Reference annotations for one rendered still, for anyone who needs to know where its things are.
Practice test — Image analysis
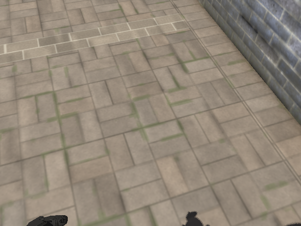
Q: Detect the left robot hand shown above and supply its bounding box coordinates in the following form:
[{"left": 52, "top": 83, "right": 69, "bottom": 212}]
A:
[{"left": 26, "top": 215, "right": 68, "bottom": 226}]

